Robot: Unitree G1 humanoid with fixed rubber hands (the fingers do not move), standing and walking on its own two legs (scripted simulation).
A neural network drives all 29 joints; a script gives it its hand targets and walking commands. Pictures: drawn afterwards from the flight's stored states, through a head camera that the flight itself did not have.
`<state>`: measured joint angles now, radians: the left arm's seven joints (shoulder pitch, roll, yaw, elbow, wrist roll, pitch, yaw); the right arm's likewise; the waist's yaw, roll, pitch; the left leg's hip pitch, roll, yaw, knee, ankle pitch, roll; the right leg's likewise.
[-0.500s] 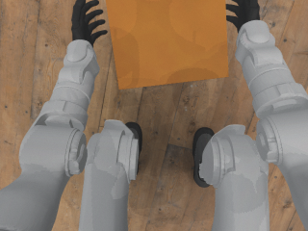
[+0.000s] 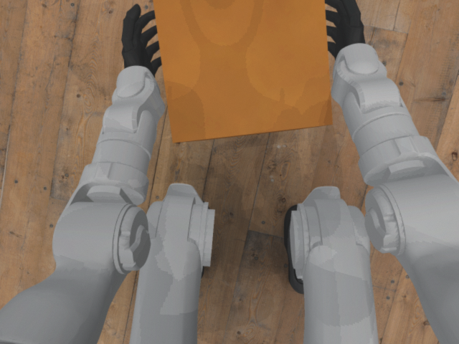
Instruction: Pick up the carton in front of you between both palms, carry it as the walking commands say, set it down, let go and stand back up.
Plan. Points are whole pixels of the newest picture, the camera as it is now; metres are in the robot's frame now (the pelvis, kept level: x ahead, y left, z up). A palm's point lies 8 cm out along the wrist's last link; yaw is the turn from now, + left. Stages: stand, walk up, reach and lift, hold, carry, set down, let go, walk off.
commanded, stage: reach and lift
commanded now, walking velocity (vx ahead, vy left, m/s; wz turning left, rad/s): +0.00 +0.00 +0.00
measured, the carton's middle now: (243, 76) +0.51 +0.01 -0.20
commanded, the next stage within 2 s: none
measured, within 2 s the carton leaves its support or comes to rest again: neither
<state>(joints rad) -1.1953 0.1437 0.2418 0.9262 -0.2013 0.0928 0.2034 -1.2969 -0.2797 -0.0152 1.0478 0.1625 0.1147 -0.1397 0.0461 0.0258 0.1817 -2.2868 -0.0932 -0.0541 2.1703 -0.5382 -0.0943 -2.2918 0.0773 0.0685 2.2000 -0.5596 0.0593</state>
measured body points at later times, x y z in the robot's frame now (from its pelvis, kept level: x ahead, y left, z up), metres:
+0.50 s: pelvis +0.01 +0.00 +0.13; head +0.25 -0.02 +0.51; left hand +0.49 +0.15 +0.06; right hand +0.50 -0.15 +0.05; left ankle +0.12 +0.13 -0.33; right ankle +0.11 -0.13 -0.33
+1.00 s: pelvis +0.05 +0.00 +0.27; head +0.19 +0.00 +0.69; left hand +0.45 +0.15 +0.22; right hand +0.45 -0.15 +0.22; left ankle +0.12 +0.13 -0.33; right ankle +0.11 -0.13 -0.33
